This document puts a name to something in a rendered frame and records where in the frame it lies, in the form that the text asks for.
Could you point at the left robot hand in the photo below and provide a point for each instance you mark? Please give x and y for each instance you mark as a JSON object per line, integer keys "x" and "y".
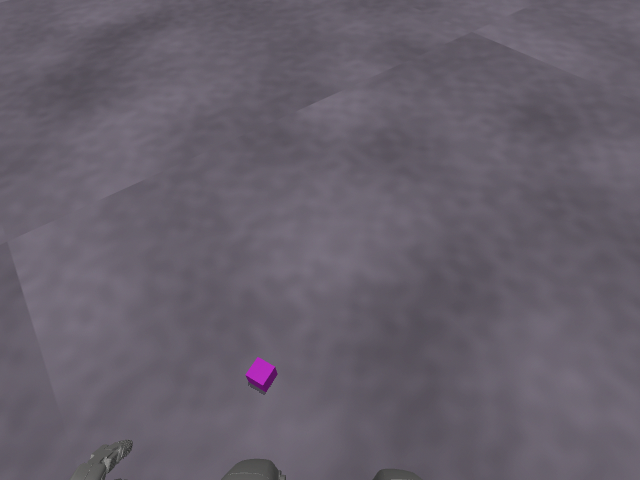
{"x": 102, "y": 461}

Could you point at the cube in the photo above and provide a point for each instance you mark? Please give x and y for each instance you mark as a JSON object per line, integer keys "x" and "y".
{"x": 261, "y": 374}

